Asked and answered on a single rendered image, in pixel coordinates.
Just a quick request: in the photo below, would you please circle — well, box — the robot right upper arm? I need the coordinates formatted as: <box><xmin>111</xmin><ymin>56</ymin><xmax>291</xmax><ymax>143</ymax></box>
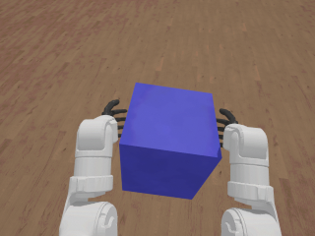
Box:
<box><xmin>220</xmin><ymin>207</ymin><xmax>282</xmax><ymax>236</ymax></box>

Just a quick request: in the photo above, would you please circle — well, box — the left robot forearm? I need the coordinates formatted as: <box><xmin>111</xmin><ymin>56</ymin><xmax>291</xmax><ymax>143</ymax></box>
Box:
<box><xmin>59</xmin><ymin>115</ymin><xmax>118</xmax><ymax>236</ymax></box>

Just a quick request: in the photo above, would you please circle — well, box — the carton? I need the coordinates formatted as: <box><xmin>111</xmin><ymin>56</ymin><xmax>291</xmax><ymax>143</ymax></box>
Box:
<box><xmin>119</xmin><ymin>83</ymin><xmax>222</xmax><ymax>200</ymax></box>

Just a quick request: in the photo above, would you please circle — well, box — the right robot forearm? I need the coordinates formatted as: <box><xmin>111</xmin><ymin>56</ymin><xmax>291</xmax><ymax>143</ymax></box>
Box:
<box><xmin>222</xmin><ymin>123</ymin><xmax>282</xmax><ymax>236</ymax></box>

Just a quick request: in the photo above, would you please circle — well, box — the robot left hand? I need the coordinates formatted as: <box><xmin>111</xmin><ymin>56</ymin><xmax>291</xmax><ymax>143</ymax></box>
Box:
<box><xmin>101</xmin><ymin>99</ymin><xmax>128</xmax><ymax>138</ymax></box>

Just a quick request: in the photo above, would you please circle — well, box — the robot right hand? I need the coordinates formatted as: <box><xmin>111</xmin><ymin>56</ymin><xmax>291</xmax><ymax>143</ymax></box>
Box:
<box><xmin>216</xmin><ymin>108</ymin><xmax>238</xmax><ymax>148</ymax></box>

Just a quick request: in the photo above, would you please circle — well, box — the robot left upper arm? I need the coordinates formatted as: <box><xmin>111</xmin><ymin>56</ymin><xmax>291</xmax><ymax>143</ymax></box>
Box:
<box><xmin>59</xmin><ymin>201</ymin><xmax>118</xmax><ymax>236</ymax></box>

